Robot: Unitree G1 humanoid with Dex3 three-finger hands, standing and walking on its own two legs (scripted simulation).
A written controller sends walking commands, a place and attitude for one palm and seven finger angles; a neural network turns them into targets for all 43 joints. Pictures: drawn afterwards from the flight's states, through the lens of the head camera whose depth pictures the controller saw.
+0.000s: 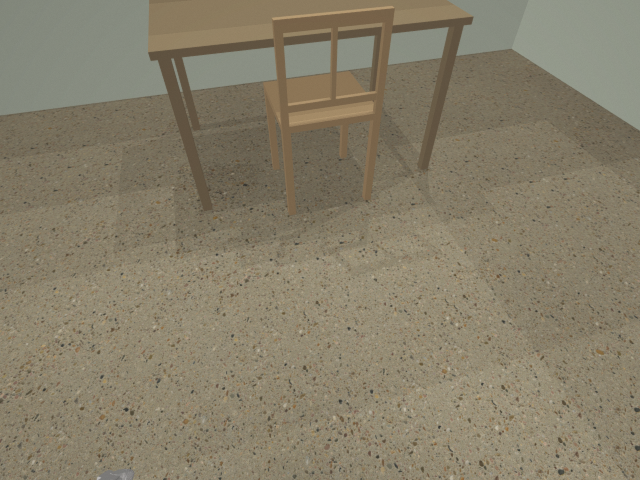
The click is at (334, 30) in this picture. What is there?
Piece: chair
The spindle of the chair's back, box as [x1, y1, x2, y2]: [330, 27, 337, 99]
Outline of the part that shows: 337,27 331,28 331,99 335,98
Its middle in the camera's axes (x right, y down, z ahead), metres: +0.04 -0.61 +1.34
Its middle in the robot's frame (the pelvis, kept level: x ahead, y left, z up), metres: +1.41 +0.02 -0.10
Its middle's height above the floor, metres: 0.67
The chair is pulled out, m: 0.00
